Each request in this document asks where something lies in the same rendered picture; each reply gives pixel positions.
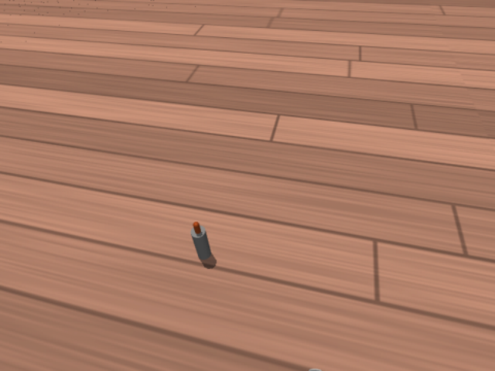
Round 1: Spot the bottle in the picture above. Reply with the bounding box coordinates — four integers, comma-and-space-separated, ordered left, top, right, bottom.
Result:
191, 222, 211, 260

